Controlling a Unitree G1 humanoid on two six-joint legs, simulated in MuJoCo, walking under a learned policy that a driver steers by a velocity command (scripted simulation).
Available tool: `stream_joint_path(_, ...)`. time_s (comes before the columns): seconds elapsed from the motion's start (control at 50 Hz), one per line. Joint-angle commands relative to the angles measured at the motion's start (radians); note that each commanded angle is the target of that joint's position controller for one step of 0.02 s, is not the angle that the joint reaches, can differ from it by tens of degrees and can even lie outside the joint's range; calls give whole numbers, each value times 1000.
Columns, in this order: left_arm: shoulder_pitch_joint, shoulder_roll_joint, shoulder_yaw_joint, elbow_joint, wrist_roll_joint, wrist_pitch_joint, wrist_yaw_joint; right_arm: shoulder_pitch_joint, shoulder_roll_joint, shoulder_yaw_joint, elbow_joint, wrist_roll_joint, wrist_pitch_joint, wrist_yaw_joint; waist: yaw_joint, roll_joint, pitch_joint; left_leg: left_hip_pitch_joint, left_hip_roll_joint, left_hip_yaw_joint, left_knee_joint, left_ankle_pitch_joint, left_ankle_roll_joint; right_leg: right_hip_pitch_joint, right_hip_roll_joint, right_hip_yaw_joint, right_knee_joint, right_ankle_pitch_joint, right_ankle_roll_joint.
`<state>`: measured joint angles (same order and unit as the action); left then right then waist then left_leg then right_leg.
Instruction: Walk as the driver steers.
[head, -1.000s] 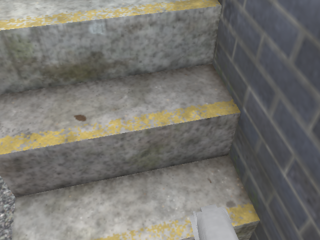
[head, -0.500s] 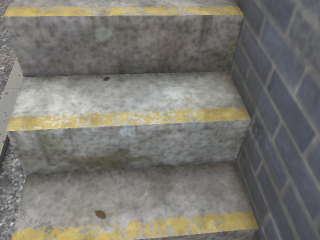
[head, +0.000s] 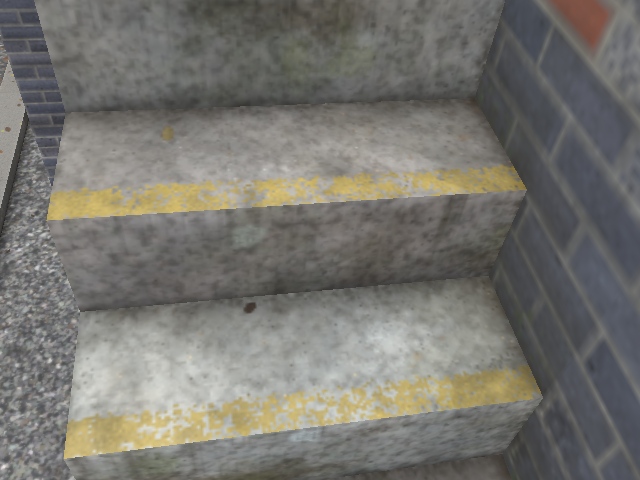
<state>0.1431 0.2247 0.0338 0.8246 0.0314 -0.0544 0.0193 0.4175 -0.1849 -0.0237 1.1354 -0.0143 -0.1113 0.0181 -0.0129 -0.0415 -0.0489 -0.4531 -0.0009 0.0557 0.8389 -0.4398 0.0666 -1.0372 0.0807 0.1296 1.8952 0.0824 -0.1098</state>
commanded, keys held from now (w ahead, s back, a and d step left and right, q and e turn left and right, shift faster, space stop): w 0.50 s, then no key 0.50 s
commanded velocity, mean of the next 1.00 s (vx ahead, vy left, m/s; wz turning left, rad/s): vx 0.35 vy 0.00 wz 0.00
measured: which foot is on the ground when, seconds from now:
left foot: down 0.00-0.36, up 0.38-0.82, down 0.84-1.00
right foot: up 0.00-0.32, down 0.34-0.88, up 0.90-1.00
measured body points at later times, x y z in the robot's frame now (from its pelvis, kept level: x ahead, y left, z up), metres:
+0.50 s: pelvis +0.25 -0.05 +0.18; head +0.25 -0.03 +0.63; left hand +0.33 +0.20 +0.03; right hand +0.29 -0.30 +0.04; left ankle +0.12 +0.09 -0.33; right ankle +0.29 -0.13 -0.50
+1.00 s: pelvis +0.45 -0.02 +0.37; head +0.45 -0.01 +0.82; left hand +0.54 +0.25 +0.24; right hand +0.60 -0.24 +0.25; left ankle +0.50 +0.07 -0.29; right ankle +0.38 -0.17 -0.14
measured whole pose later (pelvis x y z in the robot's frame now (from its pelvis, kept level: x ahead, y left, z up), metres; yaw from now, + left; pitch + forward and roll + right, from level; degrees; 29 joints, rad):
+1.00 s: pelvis +0.45 -0.02 +0.37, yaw +3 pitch +6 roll +3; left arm 0.24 0.27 0.05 0.89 0.01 -0.06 -0.04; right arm 0.10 -0.17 0.01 0.88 -0.03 -0.01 0.02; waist -0.06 -0.05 -0.12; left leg -0.70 -0.06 0.10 1.03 -0.44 0.08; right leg -0.78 0.14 0.21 1.83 -0.24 -0.02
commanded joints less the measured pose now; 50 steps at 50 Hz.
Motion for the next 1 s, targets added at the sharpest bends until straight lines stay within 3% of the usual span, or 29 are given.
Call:
stream_joint_path(0.02, 7, -112, -39, -30, -16, 24, 32, 13, -58, -16, -16, 25, -79, -6, 57, 44, 90, 94, 196, -327, -460, 133, -4, -164, 25, -50, 82, 44, 18)
stream_joint_path(0.08, -58, -125, -49, -73, -23, 25, 82, 93, -96, -20, 15, 23, -111, 5, 31, 103, 115, 267, 245, -305, -534, 188, 28, -379, 4, -41, 364, -117, 6)
stream_joint_path(0.2, -309, -77, -71, -247, -46, 59, 79, 242, -77, 0, 30, 25, -69, -18, -64, 174, 183, 330, 199, -196, -706, 553, 35, -311, -115, -325, 33, -327, 11)
stream_joint_path(0.22, -412, -52, -78, -287, -3, 104, -54, 298, 3, 54, 3, -108, 11, 46, -44, 223, -38, 352, 288, -294, -660, 685, 226, -338, -94, -273, -179, -439, -38)
stream_joint_path(0.24, -397, -90, -95, -303, -2, 159, -98, 260, -74, 35, 51, -105, 47, 110, 42, 278, 54, 284, 335, -270, -712, 958, 245, -256, -84, -202, -339, -654, -89)
stream_joint_path(0.26, -458, -75, -103, -354, 14, 190, -120, 327, -136, 29, 100, -119, 70, 142, 62, 334, -13, 310, 336, -213, -726, 1349, 309, -223, -25, -277, -441, -739, -78)
stream_joint_path(0.28, -372, -55, -86, -321, 12, 164, -142, 298, -200, 6, 94, -59, 32, 139, 96, 399, -72, 482, 385, -166, -683, 1815, 351, -149, 15, -346, -477, -720, -28)
stream_joint_path(0.34, -161, -2, -57, -244, 0, 148, -124, 311, -244, -30, 104, -57, 19, 139, 162, 297, -296, 692, 378, -45, -367, 2726, 335, 159, 109, -325, -701, -489, -32)
stream_joint_path(0.38, 200, 82, -20, -80, -12, 180, -114, 238, -174, -22, 35, -93, 66, 157, 255, 35, -430, 113, 186, -152, -23, 1976, 228, 794, -37, 195, -1059, -523, -190)
stream_joint_path(0.4, 343, 181, 35, 75, -16, 100, 41, 26, -237, -104, -119, 59, -11, 63, 208, -108, -367, 76, -73, -31, 451, 910, 83, 868, -226, 631, -1403, -797, -224)
stream_joint_path(0.42, 191, 151, 28, 113, -45, 64, 99, -145, -79, -61, -177, -12, -16, 37, 125, -30, -211, -59, -109, -154, 918, 506, 42, 671, -261, 728, -1548, -835, -204)
stream_joint_path(0.44, 104, 82, 13, 141, -42, 31, 114, -165, 48, -36, -256, -44, -23, 31, 44, 83, -66, -197, -123, -196, 1082, 514, 50, 566, -246, 624, -1494, -835, -179)
stream_joint_path(0.46, 168, -93, -47, 111, 25, 13, -68, -158, 72, -17, -132, 17, 81, 41, 130, -297, 67, -627, -123, -490, 1209, 537, 202, 615, -166, 382, -1350, -613, -211)
stream_joint_path(0.5, 172, -228, -92, 207, 25, -5, -155, -125, 64, -9, -201, -1, 120, 43, 17, 55, 3, -768, -118, -452, 1232, 425, 236, 710, -191, 293, -1363, -166, -202)
stream_joint_path(0.58, 57, -128, -65, 161, -13, -39, -173, -245, -12, 7, -382, 30, 80, -26, -98, -53, -96, -833, 6, -182, 1325, -67, 107, 651, -210, 28, -1485, 116, -127)
stream_joint_path(0.6, 176, -91, -60, 210, 16, -47, -166, -284, 2, 24, -403, 37, 79, -36, -69, -83, -59, -926, -3, -160, 1472, -125, 120, 637, -216, 69, -1510, 38, -127)
stream_joint_path(0.64, 263, -16, -54, 208, 73, -38, -189, -459, -60, 40, -494, 33, 97, -50, -28, 124, -83, -896, 65, -112, 1090, 169, 89, 605, -204, 64, -1530, 3, -88)
stream_joint_path(0.66, 309, 19, -40, 186, 56, -40, -199, -568, -90, 34, -537, 33, 95, -58, 7, 44, -91, -874, 77, -66, 1008, 123, 73, 587, -174, 61, -1551, 44, -93)
stream_joint_path(0.7, 363, 104, -5, 202, 11, -7, -230, -763, 0, 72, -571, 22, 123, -32, 31, -8, -71, -667, 61, 43, 902, -276, 85, 467, -257, 103, -1785, 18, -99)
stream_joint_path(0.72, 445, 67, -28, 212, 14, -26, -230, -586, 57, 80, -463, -1, 119, -16, 21, -78, -45, -769, 67, 39, 1118, -98, 56, 629, -293, 112, -1699, 305, -73)
stream_joint_path(0.74, 473, 74, -20, 222, 6, -47, -213, -538, 13, 66, -464, 4, 115, -11, -13, -47, -60, -952, 62, 25, 1068, -47, 62, 905, -294, 50, -1592, 760, -26)
stream_joint_path(0.84, 298, 167, 11, 215, -34, -68, -225, -496, -67, 51, -444, 13, 148, -9, -111, -135, -188, -332, -87, 77, 316, 73, 66, 963, -366, 14, -1427, 1821, -90)
stream_joint_path(0.86, 297, 139, 6, 225, 1, -54, -252, -306, -100, 39, -373, 33, 145, -25, -108, -2, -355, -64, -18, -120, 265, 517, 158, 898, -358, -22, -1275, 1685, -37)
stream_joint_path(0.88, 279, 46, 12, 98, -109, -112, -42, -128, -51, 20, -322, -50, 153, -34, -138, 271, -420, 333, 69, -303, 210, 509, 306, 641, -183, -119, -887, 796, 45)
stream_joint_path(0.9, 134, 64, 0, 68, -99, -93, 10, -178, -83, 2, -312, -60, 172, -61, -189, 370, -412, 265, 230, -628, -103, 626, 422, 430, -4, -136, -382, -225, 105)
stream_joint_path(0.92, 0, 26, 13, -46, -45, -60, 59, -235, -151, -27, -309, -51, 158, -76, -175, 139, -298, 186, 233, -693, -253, 712, 461, 292, 52, 50, 106, -454, 135)
stream_joint_path(0.94, 3, -53, -7, -110, -26, -22, 100, -289, -172, -33, -260, -46, 139, -78, -65, 89, -149, 129, 248, -645, -290, 545, 398, 133, 52, 107, 295, -485, 114)
stream_joint_path(0.96, 245, 62, 8, 66, -40, 6, -65, -333, -97, 5, -340, -29, 76, 7, -68, 105, 21, -115, 268, -749, -320, 488, 311, -14, 90, 299, 242, -406, 99)
stream_joint_path(1.0, 333, 9, 8, 61, 28, 10, -127, -469, -16, 32, -308, 21, 45, 34, 126, -44, -19, -189, 147, -364, -292, 389, 184, 29, 11, 172, -59, -412, 86)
